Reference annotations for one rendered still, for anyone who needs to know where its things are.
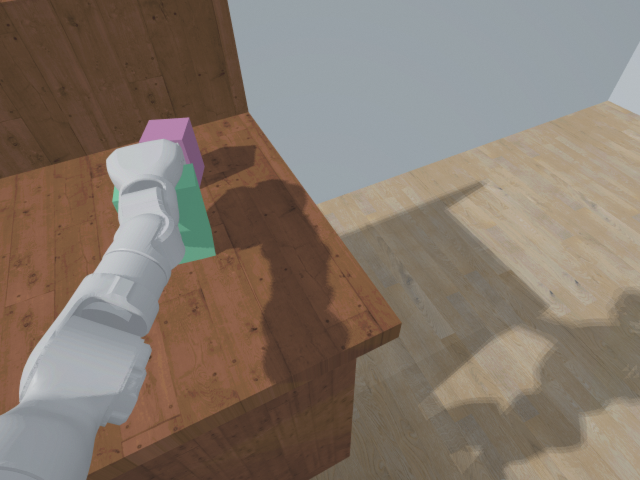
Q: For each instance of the table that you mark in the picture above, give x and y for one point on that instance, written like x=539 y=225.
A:
x=252 y=369

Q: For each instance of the left robot hand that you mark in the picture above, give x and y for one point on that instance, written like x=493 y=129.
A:
x=161 y=157

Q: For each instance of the robot left forearm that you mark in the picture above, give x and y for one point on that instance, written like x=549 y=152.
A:
x=124 y=290

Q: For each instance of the robot left upper arm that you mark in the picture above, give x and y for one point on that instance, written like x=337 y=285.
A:
x=91 y=375

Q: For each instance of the sponge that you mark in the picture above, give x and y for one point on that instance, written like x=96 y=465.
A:
x=193 y=223

